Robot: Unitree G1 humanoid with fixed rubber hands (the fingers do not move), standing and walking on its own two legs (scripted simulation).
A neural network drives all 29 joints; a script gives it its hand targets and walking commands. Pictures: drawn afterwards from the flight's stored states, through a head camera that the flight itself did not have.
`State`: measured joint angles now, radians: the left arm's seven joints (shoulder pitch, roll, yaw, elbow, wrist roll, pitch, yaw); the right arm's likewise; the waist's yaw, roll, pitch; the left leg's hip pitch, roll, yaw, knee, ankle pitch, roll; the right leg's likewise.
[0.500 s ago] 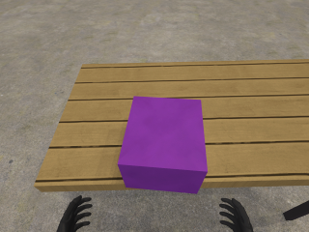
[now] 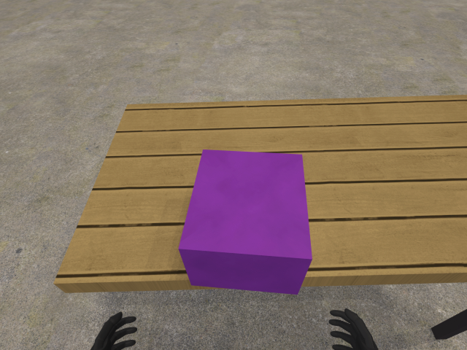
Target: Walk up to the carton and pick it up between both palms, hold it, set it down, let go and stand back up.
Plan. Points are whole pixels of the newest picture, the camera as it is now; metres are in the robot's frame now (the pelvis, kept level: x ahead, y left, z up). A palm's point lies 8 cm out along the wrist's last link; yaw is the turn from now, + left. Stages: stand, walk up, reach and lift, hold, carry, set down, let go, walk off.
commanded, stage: let go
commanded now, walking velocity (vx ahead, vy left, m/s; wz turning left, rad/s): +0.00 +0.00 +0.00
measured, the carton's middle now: (247, 218) +0.36 -0.01 +0.01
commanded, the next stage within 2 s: stand in 0.46 s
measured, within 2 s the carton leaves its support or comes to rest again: neither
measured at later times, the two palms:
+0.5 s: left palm out of the picture +0.13 +0.25 -0.07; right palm out of the picture +0.13 -0.20 -0.09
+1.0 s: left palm out of the picture +0.09 +0.30 -0.10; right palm out of the picture +0.12 -0.24 -0.11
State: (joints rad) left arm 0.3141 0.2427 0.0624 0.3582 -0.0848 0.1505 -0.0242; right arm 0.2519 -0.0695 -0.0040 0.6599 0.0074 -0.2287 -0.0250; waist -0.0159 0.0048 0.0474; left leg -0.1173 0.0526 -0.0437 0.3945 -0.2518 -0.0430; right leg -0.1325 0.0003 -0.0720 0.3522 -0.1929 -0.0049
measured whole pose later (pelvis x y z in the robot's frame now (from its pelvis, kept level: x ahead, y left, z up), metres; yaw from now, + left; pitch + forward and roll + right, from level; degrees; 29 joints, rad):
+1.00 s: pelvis +0.01 +0.01 +0.00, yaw +0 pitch -1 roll -1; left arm 0.31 0.35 0.05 0.79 -0.04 -0.03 0.00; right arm 0.22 -0.23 -0.02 0.82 -0.02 -0.03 0.00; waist -0.02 0.02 -0.01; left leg -0.13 0.05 -0.04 0.45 -0.30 -0.04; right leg -0.14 0.00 -0.07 0.38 -0.23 0.00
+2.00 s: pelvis -0.02 +0.00 +0.00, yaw +0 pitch -3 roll -1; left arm 0.30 0.35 0.05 0.94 -0.04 -0.03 0.00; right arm 0.22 -0.24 -0.02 0.97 -0.02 -0.01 0.00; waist -0.02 0.04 0.04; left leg -0.13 0.05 -0.04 0.44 -0.26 -0.04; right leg -0.14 0.00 -0.07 0.38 -0.19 0.00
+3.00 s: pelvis -0.01 +0.00 +0.00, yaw +0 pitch -2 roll -1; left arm 0.27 0.35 0.05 0.99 -0.04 -0.03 0.00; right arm 0.21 -0.25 -0.02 0.99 -0.02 -0.01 0.00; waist -0.02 0.05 0.06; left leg -0.13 0.05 -0.04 0.42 -0.25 -0.04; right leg -0.15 0.00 -0.07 0.38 -0.19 0.00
